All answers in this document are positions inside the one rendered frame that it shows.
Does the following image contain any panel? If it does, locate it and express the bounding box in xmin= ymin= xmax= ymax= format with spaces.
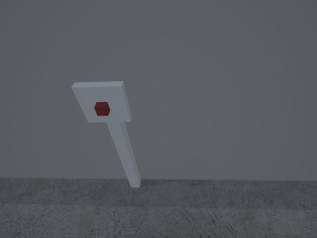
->
xmin=71 ymin=81 xmax=141 ymax=188

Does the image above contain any button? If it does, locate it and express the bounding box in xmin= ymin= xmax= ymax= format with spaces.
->
xmin=94 ymin=102 xmax=110 ymax=116

